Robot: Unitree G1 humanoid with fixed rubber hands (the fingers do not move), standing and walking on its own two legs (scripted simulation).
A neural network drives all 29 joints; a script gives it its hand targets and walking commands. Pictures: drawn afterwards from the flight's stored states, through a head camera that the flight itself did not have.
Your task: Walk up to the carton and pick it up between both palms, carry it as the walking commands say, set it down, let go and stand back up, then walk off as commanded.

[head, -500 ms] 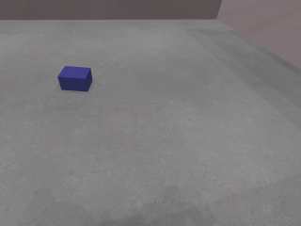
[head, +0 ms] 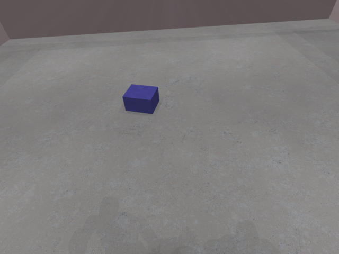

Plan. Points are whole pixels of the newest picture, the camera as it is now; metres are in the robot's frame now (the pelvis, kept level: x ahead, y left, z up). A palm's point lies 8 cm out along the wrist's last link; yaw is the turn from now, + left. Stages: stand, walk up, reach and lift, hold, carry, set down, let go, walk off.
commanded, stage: walk up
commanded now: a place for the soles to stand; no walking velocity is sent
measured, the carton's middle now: (141, 98) +1.71 +0.33 -0.68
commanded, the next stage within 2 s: none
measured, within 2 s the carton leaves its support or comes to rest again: neither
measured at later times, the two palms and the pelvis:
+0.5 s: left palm (41, 210) +0.30 +0.39 -0.08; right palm (233, 153) +0.46 -0.19 -0.04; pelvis +0.28 +0.08 +0.01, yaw +12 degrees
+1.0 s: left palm (61, 150) +0.50 +0.40 -0.05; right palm (210, 103) +0.77 -0.16 -0.07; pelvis +0.56 +0.08 +0.01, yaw +17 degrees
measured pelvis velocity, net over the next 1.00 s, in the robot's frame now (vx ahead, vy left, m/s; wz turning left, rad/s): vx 0.56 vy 0.08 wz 0.29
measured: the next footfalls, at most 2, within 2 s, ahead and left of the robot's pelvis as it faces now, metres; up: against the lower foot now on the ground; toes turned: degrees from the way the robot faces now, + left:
left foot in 0.30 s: +0.33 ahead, +0.19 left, +0.00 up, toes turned +10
right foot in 0.74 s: +0.63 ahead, -0.02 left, +0.00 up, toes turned +8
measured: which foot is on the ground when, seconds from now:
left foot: up 0.00-0.28, down 0.30-0.76, up 0.78-1.00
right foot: down 0.00-0.32, up 0.34-0.72, down 0.74-1.00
